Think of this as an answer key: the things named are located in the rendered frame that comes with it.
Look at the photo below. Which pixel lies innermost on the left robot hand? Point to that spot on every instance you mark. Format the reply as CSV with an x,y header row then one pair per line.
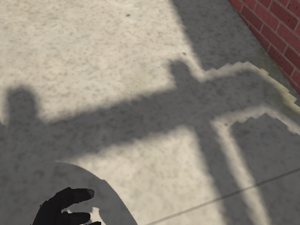
x,y
50,212

